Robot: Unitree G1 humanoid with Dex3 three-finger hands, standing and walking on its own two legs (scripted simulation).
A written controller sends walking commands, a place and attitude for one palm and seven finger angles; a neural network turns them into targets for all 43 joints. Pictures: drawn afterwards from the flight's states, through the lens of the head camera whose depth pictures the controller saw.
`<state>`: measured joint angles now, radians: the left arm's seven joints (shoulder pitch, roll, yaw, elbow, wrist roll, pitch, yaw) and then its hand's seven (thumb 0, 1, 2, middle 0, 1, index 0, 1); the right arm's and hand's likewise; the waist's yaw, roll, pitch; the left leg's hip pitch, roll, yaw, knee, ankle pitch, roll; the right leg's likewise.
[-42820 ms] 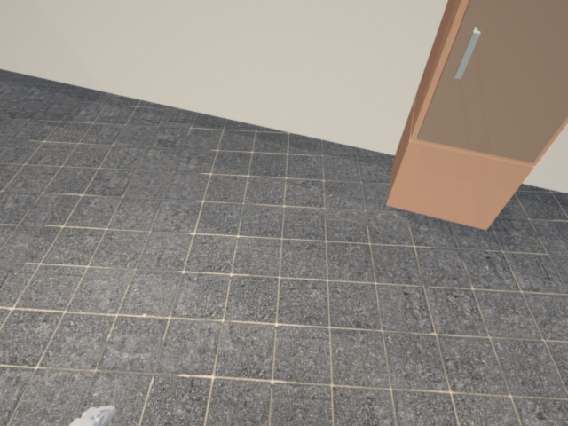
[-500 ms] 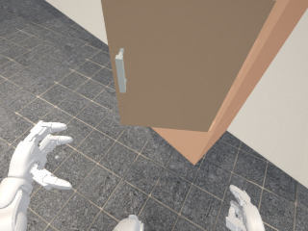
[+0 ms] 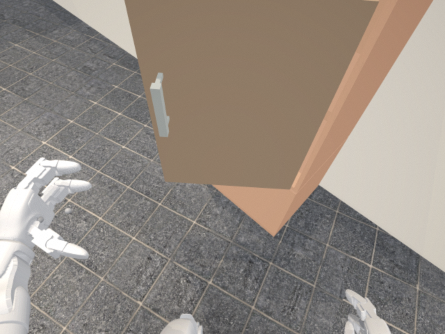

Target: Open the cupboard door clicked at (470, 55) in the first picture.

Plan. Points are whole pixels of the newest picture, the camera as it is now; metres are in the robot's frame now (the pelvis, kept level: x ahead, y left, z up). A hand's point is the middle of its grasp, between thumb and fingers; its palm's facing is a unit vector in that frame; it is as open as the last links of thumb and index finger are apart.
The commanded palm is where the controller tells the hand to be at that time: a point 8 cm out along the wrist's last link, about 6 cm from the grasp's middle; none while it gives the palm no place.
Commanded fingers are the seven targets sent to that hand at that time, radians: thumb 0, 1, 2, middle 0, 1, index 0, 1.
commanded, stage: raise the hand with hooked fingers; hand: left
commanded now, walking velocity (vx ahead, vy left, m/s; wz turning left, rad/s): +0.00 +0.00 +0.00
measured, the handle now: (162, 106) +0.57 +0.17 +0.05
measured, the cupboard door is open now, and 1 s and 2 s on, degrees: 41 41 41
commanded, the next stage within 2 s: move the hooked fingers beside the handle in 0.22 s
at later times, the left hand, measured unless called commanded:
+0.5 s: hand (84, 203) +0.31 +0.25 +0.06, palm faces +0.05 -1.00 -0.02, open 13.9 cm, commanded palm +0.29 +0.30 +0.07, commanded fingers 0.00 -0.50 0.30 -0.30 -1.20 -0.30 -1.20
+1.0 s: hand (102, 168) +0.38 +0.25 +0.06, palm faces +0.01 -1.00 +0.00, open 13.9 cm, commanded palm +0.36 +0.30 +0.06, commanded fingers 0.00 -0.50 0.30 -0.30 -1.20 -0.30 -1.20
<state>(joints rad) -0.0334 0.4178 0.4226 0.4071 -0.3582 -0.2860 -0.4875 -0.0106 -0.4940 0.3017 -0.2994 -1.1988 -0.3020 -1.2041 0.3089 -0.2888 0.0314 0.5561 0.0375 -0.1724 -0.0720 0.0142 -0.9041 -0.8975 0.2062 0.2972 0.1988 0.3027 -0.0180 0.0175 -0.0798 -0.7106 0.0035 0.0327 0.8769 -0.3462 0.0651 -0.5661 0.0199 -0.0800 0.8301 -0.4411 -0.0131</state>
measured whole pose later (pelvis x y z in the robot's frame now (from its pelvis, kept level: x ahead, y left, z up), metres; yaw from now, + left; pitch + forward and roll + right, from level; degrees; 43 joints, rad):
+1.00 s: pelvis +0.00 -0.01 -0.01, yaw -1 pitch +14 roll -3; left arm -0.39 0.46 0.43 0.75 -0.29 -0.34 -0.47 -0.01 -0.50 0.30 -0.30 -1.20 -0.30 -1.20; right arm 0.34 -0.28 0.03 0.60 0.05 -0.08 -0.07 0.01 -0.91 -0.90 0.21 0.30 0.20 0.30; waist -0.05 0.02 -0.10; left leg -0.82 0.02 0.03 0.95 -0.38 0.05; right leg -0.68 0.04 -0.08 0.91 -0.47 -0.03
